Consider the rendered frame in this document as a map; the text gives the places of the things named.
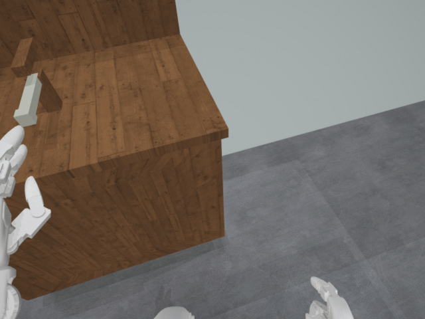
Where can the tap lever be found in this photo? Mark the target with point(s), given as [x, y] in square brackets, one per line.
[26, 114]

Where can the right robot hand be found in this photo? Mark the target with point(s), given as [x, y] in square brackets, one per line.
[337, 307]

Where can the counter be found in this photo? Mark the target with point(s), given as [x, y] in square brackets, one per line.
[127, 147]

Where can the left robot hand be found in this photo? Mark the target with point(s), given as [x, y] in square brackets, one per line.
[29, 221]

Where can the left robot forearm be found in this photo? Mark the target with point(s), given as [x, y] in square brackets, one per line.
[10, 298]

